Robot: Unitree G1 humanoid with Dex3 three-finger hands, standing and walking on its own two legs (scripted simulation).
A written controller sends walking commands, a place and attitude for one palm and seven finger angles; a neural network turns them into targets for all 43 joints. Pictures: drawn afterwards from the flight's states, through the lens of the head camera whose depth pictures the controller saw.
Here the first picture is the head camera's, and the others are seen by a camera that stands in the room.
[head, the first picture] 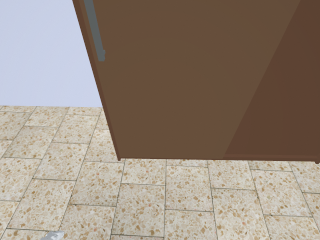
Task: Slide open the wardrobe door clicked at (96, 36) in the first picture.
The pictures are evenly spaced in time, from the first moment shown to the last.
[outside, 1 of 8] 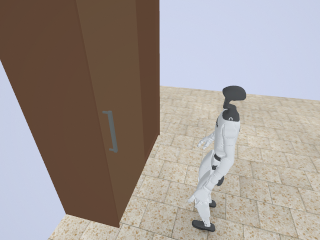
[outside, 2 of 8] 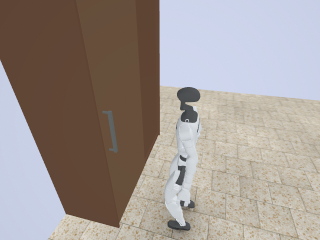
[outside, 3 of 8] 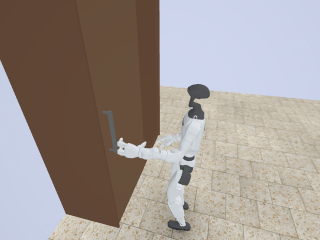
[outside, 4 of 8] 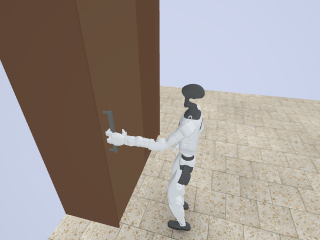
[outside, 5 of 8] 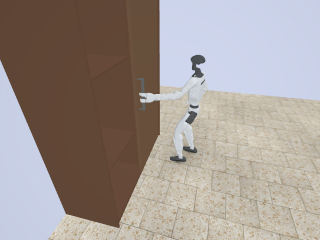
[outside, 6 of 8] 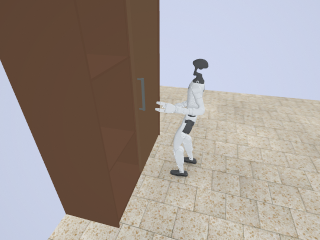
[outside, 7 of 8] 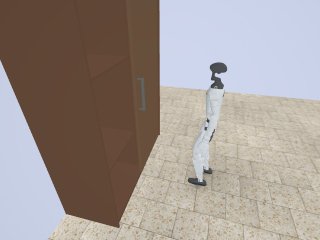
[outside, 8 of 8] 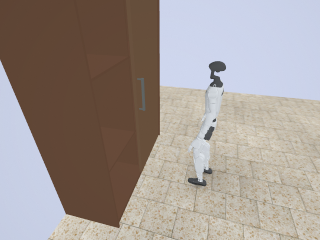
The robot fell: no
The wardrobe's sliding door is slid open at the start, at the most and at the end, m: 0.00 0.62 0.61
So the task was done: yes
